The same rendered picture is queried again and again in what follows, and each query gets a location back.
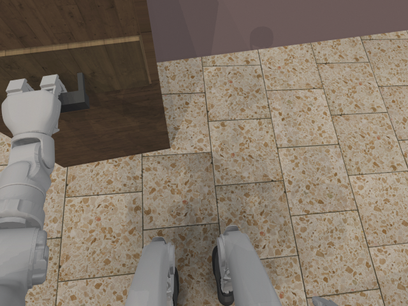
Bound left robot hand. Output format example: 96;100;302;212
1;74;67;136

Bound robot right thigh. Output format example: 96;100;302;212
217;231;282;306

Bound drawer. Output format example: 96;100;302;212
0;35;150;106

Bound handle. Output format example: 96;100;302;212
58;73;90;113

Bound left robot shin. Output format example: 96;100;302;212
142;237;174;306

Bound cabinet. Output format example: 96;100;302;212
0;0;170;168

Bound robot left upper arm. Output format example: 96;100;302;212
0;228;49;306

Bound robot left forearm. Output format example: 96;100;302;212
0;132;55;230

